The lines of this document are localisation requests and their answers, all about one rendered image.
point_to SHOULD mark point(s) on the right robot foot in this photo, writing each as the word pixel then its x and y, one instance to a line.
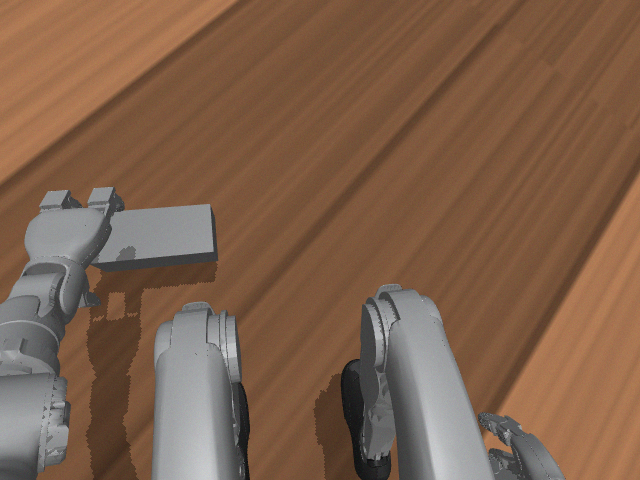
pixel 353 406

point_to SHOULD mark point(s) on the left robot arm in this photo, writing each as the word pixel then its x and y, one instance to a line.
pixel 34 413

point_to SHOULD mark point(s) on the carton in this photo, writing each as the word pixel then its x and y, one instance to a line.
pixel 158 237

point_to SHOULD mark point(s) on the left robot hand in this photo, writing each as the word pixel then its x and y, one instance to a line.
pixel 65 229

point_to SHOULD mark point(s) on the right robot hand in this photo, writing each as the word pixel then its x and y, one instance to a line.
pixel 530 459

